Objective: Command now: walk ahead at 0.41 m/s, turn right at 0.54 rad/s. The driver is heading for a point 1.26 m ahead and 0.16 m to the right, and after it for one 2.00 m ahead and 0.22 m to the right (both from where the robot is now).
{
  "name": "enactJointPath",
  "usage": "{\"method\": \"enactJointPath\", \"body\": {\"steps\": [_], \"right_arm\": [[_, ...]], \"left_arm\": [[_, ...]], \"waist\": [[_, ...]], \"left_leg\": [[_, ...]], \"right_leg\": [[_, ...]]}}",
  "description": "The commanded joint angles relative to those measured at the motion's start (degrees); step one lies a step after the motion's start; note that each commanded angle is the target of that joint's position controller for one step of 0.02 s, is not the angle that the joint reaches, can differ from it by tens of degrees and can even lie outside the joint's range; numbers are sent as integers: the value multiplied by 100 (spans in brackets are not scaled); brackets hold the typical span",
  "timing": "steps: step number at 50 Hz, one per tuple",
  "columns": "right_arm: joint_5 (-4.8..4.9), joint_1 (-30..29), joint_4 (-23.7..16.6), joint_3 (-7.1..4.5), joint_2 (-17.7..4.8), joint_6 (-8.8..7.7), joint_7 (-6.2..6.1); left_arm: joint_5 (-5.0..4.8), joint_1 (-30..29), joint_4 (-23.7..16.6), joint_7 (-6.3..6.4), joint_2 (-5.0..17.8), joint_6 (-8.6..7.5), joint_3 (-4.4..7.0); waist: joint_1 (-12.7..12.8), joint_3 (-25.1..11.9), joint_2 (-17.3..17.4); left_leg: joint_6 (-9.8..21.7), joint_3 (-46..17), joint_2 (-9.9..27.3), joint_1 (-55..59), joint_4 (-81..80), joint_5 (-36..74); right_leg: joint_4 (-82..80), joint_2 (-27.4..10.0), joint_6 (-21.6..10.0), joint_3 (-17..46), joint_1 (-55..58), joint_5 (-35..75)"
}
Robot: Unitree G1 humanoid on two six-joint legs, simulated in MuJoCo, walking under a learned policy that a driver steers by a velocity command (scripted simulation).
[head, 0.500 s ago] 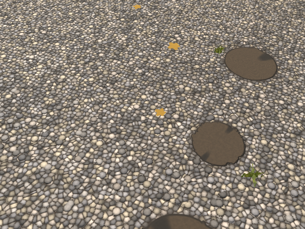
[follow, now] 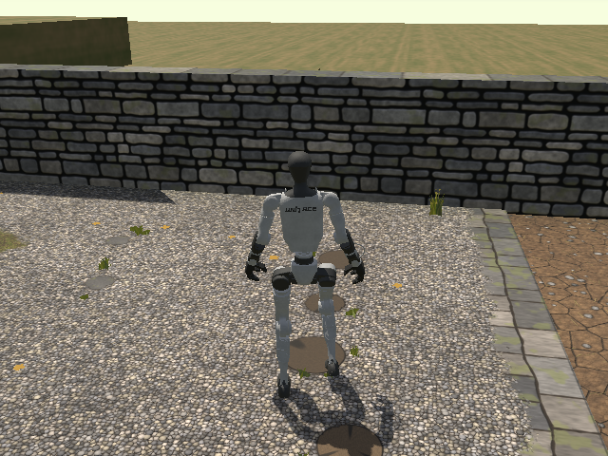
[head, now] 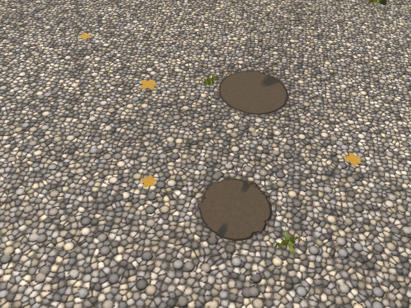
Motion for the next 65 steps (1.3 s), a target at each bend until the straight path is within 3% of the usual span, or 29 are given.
{"method": "enactJointPath", "body": {"steps": [1, 6, 11, 13, 15, 16, 17, 18, 19, 20, 21, 22, 25, 30, 33, 36, 39, 41, 42, 43, 44, 45, 46, 47, 48, 52, 57, 61, 65], "right_arm": [[-44, -55, -311, -180, -760, -144, -34], [26, 162, -188, -239, -919, -88, -14], [182, 393, -5, -327, -1123, 4, 28], [223, 350, 9, -374, -1301, 66, 18], [263, 255, -34, -360, -1363, 122, -21], [115, 319, -155, -246, -1104, 74, -35], [-51, 752, -529, 16, -303, -82, 26], [190, 50, -608, -59, -821, -296, 84], [369, -325, -718, -105, -1013, -373, 116], [280, -316, -650, -81, -979, -412, 77], [125, -273, -562, -114, -980, -400, 46], [81, -104, -494, -135, -976, -328, 57], [24, 4, -468, -98, -790, -132, 95], [11, -1020, -741, 31, -501, -146, 147], [110, -1639, -893, 84, -425, -201, 244], [118, -2000, -1047, 67, -525, -239, 352], [103, -1811, -1070, 16, -659, -246, 414], [98, -734, -818, -146, -971, -238, 355], [26, 261, -646, -221, -1250, -228, 310], [-28, 841, -484, -355, -1701, -205, 314], [81, 1002, -416, -217, -1165, -181, 338], [126, 541, -465, -124, -927, -146, 302], [99, 112, -530, -86, -847, -102, 277], [61, -175, -528, -49, -764, -84, 284], [-1, -323, -550, -6, -680, -110, 287], [62, -413, -399, -40, -784, -206, 305], [122, -120, -188, -102, -1008, -127, 217], [195, 360, 84, -137, -1102, -31, 201], [219, 329, 183, -199, -1231, 112, 132]], "left_arm": [[-2, -486, -492, -85, 255, -118, 63], [11, -1135, -876, -241, 6, -119, -55], [-16, -1557, -1193, -415, 27, -118, -89], [-1, -1251, -1215, -422, 244, -99, 21], [-32, 379, -820, -335, 796, -42, 341], [-45, 1293, -599, -197, 1206, 36, 497], [-55, 1028, -695, -172, 1752, -52, 501], [8, 1220, -798, -185, 1257, -131, 360], [41, 1012, -651, -201, 905, -208, 248], [20, 638, -684, -201, 741, -256, 181], [64, 212, -739, -193, 570, -273, 123], [153, -22, -814, -177, 416, -294, 59], [122, -21, -657, -142, 467, -389, 57], [93, 378, -385, -27, 587, -397, 48], [46, 787, -185, -11, 697, -382, 55], [32, 1077, -7, 10, 717, -309, 60], [42, 1119, 76, 54, 809, -219, 96], [86, 928, 41, 61, 850, -172, 81], [164, 866, -74, 64, 655, -172, -16], [115, 1704, -120, 20, 85, -272, -187], [74, 1530, -36, -15, 345, -363, -171], [-66, 924, -216, -48, 736, -410, -64], [-68, 508, -339, -49, 722, -438, -85], [19, 291, -396, -48, 639, -444, -81], [69, 388, -371, -41, 561, -406, -60], [118, 514, -315, 5, 257, -249, -133], [136, -498, -557, -57, 73, -349, -222], [77, -1175, -782, -150, 138, -411, -213], [81, -951, -803, -217, 410, -509, -100]], "waist": [[-127, 536, 860], [-337, 682, 793], [-340, 837, 741], [-30, 451, 931], [896, -552, 862], [1216, -1085, 211], [439, -1766, -1200], [929, -2055, -529], [886, -1154, -357], [612, -658, 87], [350, -363, 195], [147, -247, 97], [-20, -55, 9], [341, 278, 25], [628, 454, -8], [710, 560, -18], [487, 378, -160], [-154, -390, -198], [-586, -1232, 31], [-371, -2165, 1518], [-521, -2355, 1611], [-517, -1339, 1159], [-372, -695, 626], [-194, -184, 370], [10, -17, 463], [236, 138, 661], [-91, 313, 562], [-334, 458, 577], [5, 331, 717]], "left_leg": [[666, -1006, 1427, 672, -1415, 262], [698, -21, 1358, 630, -1456, 1055], [640, 444, 1628, 1062, -1186, 1947], [536, 689, 1641, 1215, -364, 4362], [274, 1001, 1392, 581, 1778, 5439], [11, 913, 1161, -1062, 3570, 2940], [-287, 144, -21, -3266, 5441, -1974], [-194, -961, 0, -3776, 5958, -1827], [-74, -857, 267, -4164, 5811, -1207], [-5, -809, 547, -3868, 5344, -690], [-41, -791, 739, -3451, 4892, -366], [-46, -828, 875, -3055, 4725, -124], [-272, -669, 895, -2742, 4181, 146], [-338, -453, 661, -2797, 2137, 2018], [-247, -385, 455, -2666, 1274, 2576], [-54, -456, 363, -3062, 842, 2202], [205, -391, 186, -2770, 654, 1366], [520, -78, -136, -1107, 536, 1285], [880, -723, 540, 693, 858, 1681], [1857, -3387, 1972, 3002, 578, 529], [1858, -4597, 2181, 3253, -175, -147], [1559, -3803, 2022, 2521, -320, -535], [1396, -3123, 1810, 1603, -477, -255], [1351, -2655, 1588, 800, -695, 218], [1313, -2343, 1423, 280, -911, 542], [1406, -1494, 1175, -392, -1366, 1422], [1136, -734, 867, -328, -1472, 1631], [1077, -891, 1126, 216, -1263, 1438], [895, -1285, 1359, 686, -579, 1952]], "right_leg": [[231, -390, 144, 92, -1525, 788], [-1276, -438, 224, -377, -1100, 1529], [-2237, -316, -195, -841, -609, 1038], [-2365, 69, -486, -1164, 219, 542], [-2787, 551, -908, -1268, 2595, 779], [-2818, -170, -1219, -11, 4492, 625], [-3620, -1696, -2258, 3580, 5830, -1008], [-4409, -1889, -2244, 4285, 5798, -1479], [-4494, -1768, -1969, 3340, 5159, -885], [-4463, -1520, -1773, 2576, 4231, -154], [-4505, -1290, -1634, 2005, 3412, 493], [-4667, -1118, -1582, 1644, 2894, 1003], [-4944, -986, -1668, 997, 2155, 2084], [-5046, -560, -1268, 220, 2067, 2320], [-5099, -726, -1208, 336, 2330, 1688], [-4758, -1067, -1205, 549, 3170, 1948], [-4231, -1266, -1037, 637, 3770, 3105], [-2907, -940, -840, 366, 3642, 4954], [-1476, -664, -661, 200, 2662, 4080], [926, 367, -179, -165, 333, 910], [1533, 490, -189, 443, -489, -1581], [1805, 114, -219, 388, -983, -1293], [1552, -197, -229, 127, -965, -790], [1113, -390, -198, 1, -860, -478], [830, -569, -171, 8, -534, -235], [-55, -719, 82, -167, -254, 222], [-2072, -573, 164, -382, -49, 1959], [-2794, -416, 78, -369, -23, 2133], [-3248, -244, -146, -332, 523, 1323]]}}
Velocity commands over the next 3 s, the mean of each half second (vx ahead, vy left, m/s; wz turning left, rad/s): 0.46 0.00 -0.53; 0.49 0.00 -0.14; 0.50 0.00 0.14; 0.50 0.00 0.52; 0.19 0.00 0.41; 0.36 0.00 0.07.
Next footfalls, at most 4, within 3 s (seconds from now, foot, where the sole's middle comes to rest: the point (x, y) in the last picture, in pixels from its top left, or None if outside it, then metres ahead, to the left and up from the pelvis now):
0.30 right None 0.28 -0.18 -0.78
0.84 left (222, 269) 0.66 -0.08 -0.78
1.34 right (304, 224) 0.84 -0.41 -0.78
1.88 left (244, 160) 1.16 -0.20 -0.78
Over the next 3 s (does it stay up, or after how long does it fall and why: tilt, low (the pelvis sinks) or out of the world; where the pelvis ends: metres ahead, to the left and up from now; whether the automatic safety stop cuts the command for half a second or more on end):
stays up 1.41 -0.26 -0.01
